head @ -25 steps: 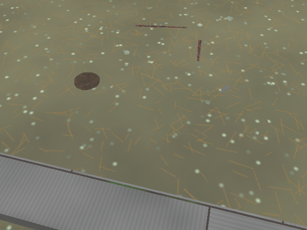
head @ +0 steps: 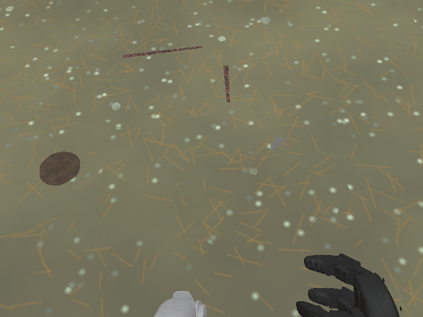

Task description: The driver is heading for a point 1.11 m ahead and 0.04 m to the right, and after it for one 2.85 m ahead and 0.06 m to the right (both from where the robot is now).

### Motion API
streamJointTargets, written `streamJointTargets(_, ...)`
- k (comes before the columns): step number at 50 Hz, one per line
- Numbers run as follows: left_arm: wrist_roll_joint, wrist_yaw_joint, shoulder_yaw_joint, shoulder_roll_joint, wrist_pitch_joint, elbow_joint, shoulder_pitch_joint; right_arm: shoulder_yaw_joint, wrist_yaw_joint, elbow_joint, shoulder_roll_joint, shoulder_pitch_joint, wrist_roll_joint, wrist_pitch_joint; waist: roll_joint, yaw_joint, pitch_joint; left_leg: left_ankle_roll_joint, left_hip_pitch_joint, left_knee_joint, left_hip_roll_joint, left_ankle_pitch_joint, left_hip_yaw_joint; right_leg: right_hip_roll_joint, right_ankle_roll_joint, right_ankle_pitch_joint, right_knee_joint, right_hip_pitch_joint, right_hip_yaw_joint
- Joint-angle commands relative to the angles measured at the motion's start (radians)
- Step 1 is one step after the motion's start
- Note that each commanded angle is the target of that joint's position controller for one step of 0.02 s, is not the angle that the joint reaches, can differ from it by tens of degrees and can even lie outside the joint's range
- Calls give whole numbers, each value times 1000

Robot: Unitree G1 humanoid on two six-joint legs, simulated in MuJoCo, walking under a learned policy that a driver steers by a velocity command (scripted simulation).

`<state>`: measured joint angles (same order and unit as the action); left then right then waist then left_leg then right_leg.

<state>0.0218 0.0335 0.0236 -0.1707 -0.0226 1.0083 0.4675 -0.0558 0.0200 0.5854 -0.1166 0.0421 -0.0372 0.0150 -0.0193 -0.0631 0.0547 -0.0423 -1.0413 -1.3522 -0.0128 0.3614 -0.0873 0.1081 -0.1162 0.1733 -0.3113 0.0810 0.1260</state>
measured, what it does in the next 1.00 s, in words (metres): climbs, turning right: left foot 0.10 m higher, then right foot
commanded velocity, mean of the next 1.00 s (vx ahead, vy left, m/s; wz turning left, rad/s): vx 0.20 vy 0.00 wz -0.34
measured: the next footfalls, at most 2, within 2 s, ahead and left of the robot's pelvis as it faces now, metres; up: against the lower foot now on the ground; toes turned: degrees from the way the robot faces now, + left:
left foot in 0.06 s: +0.22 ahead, +0.09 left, +0.10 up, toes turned -2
right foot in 0.54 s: +0.15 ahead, -0.10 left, +0.10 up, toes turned -18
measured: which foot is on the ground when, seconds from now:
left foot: up 0.00-0.04, down 0.06-0.54, up 0.56-1.00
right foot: down 0.00-0.06, up 0.08-0.52, down 0.54-1.00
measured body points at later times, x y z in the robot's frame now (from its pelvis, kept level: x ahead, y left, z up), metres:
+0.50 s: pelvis +0.11 +0.01 +0.09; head +0.13 +0.00 +0.53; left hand +0.33 +0.19 -0.02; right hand +0.13 -0.27 -0.03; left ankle +0.19 +0.09 -0.65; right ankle +0.11 -0.10 -0.62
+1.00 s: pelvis +0.26 -0.01 +0.09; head +0.26 -0.01 +0.54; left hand +0.34 +0.24 -0.04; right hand +0.35 -0.30 +0.00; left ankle +0.39 +0.07 -0.62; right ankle +0.11 -0.09 -0.65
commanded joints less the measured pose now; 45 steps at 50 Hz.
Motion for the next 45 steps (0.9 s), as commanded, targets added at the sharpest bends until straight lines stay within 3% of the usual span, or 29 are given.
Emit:
streamJointTargets(1, -2, 7, 53, -218, -9, -134, -66, 30, 19, -29, -124, -239, 38, -5, 203, 155, -272, -38, 600, 311, 96, -57, -18, -188, 20, -1495, -156, 41, 80)
streamJointTargets(2, -12, 0, 68, -247, -19, -150, -109, 57, 27, 10, -183, -369, 46, 0, 226, 217, -315, -53, 686, 422, 76, -86, 39, -218, 33, -1483, -289, -36, 120)
streamJointTargets(3, -41, -13, 80, -254, -32, -179, -183, 75, 29, 50, -219, -496, 25, 22, 146, 300, -335, -79, 855, 649, 27, -241, 114, -171, 54, -1234, -516, 15, 95)
streamJointTargets(4, -43, -26, 64, -112, -39, -241, -158, 94, 35, 54, -295, -473, 11, 37, -202, 217, -397, -206, 1092, 800, -282, -835, 504, 52, 104, 59, -963, 284, -26)
streamJointTargets(5, -5, -32, 73, -138, -29, -262, 4, 101, 30, 21, -292, -360, 25, 19, -259, 75, -483, -313, 1028, 866, -429, -1175, 813, 89, 109, 313, -1260, 377, 48)
streamJointTargets(6, 15, -29, 84, -156, -5, -234, 27, 97, 27, -10, -227, -240, 32, 13, -119, 27, -395, -341, 924, 864, -424, -907, 758, 39, 109, 301, -1351, 432, 29)
streamJointTargets(7, 31, -23, 80, -139, 17, -243, -18, 80, 30, -8, -136, -174, 21, 15, 3, 4, -208, -308, 763, 882, -362, -579, 621, -14, 106, 274, -1356, 501, -41)
streamJointTargets(8, 37, -16, 77, -122, 38, -258, -75, 68, 33, 12, -89, -160, 7, 23, 64, -7, -92, -239, 667, 918, -299, -324, 503, -54, 99, 263, -1295, 535, -48)
streamJointTargets(9, 31, -16, 75, -115, 56, -269, -87, 73, 36, 31, -89, -172, -1, 36, 39, -15, -48, -201, 605, 956, -250, -253, 388, -72, 99, 228, -1244, 524, -42)
streamJointTargets(11, 15, -18, 68, -102, 77, -304, -95, 95, 27, 70, -119, -212, 4, 49, -36, -25, -39, -159, 603, 1002, -206, -292, 231, -89, 99, 156, -1151, 514, -43)
streamJointTargets(14, 10, -19, 74, -123, 78, -332, -135, 114, 17, 83, -155, -279, 9, 63, -54, 4, -103, -183, 714, 1028, -228, -470, 143, -79, 119, 116, -1080, 523, -57)
streamJointTargets(15, 0, -26, 63, -105, 83, -351, -150, 108, 21, 74, -152, -264, -1, 50, -77, 4, -117, -187, 746, 1030, -224, -478, 101, -84, 134, 177, -950, 531, -84)
streamJointTargets(18, 0, -46, 50, -98, 100, -383, -230, 118, 28, 53, -189, -265, -4, 15, -113, 47, -133, -180, 774, 1055, -209, -251, 25, -91, 152, 211, -702, 472, -160)
streamJointTargets(21, 7, -61, 44, -112, 100, -427, -284, 130, 20, 36, -242, -270, -8, 4, -140, 76, -148, -186, 743, 1063, -272, -151, 57, -102, 119, 208, -570, 353, -178)
streamJointTargets(24, 2, -58, 45, -116, 84, -442, -265, 135, 16, 33, -253, -270, -6, -9, -130, 75, -139, -165, 740, 1024, -293, -113, 70, -92, 87, 231, -431, 266, -195)
streamJointTargets(26, 1, -63, 34, -86, 58, -409, -176, 134, 9, 53, -247, -282, 9, -24, -87, 45, -152, -99, 656, 980, -246, 118, 28, -49, 51, 179, -180, 62, -231)
streamJointTargets(27, 4, -65, 37, -101, 42, -391, -114, 129, 1, 64, -210, -316, 2, -33, 23, 29, -130, -46, 544, 872, -191, 261, -27, -104, 34, 246, -68, -54, -108)
streamJointTargets(28, 18, -56, 71, -229, 39, -405, -74, 101, -16, 4, -125, -265, 21, -35, 298, -4, -90, 38, 309, 599, -40, 283, -125, -380, -72, 674, 123, -92, 340)
streamJointTargets(29, 19, -36, 87, -258, 41, -412, -58, 126, -16, -15, -215, -203, 2, -36, 245, -39, 8, 40, 281, 444, -26, 199, 27, -469, -151, 732, 231, 70, 505)
streamJointTargets(31, 7, -22, 53, -172, 29, -402, -145, 141, -37, 16, -231, -243, 14, -28, 196, 54, 47, 50, 306, 382, -42, 35, 88, -397, -122, 566, 241, 105, 357)
streamJointTargets(32, 4, -23, 48, -160, 14, -405, -176, 146, -43, 43, -232, -269, 9, -22, 178, 76, 27, 51, 327, 385, -42, -11, 87, -350, -89, 458, 237, 74, 279)
streamJointTargets(34, 2, -29, 42, -135, -21, -382, -154, 151, -57, 87, -225, -299, -4, -15, 114, 77, -17, 46, 353, 336, -30, -94, 75, -299, -73, 270, 211, 23, 167)
streamJointTargets(36, 1, -34, 47, -145, -41, -357, -111, 148, -63, 95, -203, -282, 1, -13, 93, 66, -30, 47, 315, 331, -30, -139, 74, -295, -78, 211, 205, -32, 135)
streamJointTargets(40, -5, -37, 55, -157, -61, -312, -29, 142, -67, 77, -188, -194, 0, -9, 114, 28, -16, 55, 247, 392, -49, -192, 73, -324, -112, 177, 219, -92, 124)
streamJointTargets(45, 3, -36, 64, -184, -74, -279, -13, 132, -73, 49, -179, -110, 5, 2, 129, 10, 24, 39, 338, 598, -59, -195, 62, -334, -111, 111, 212, -59, 72)
Over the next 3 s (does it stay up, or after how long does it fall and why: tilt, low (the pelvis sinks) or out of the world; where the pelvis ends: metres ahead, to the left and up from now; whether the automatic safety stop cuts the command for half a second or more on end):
stays up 0.92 -0.17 0.10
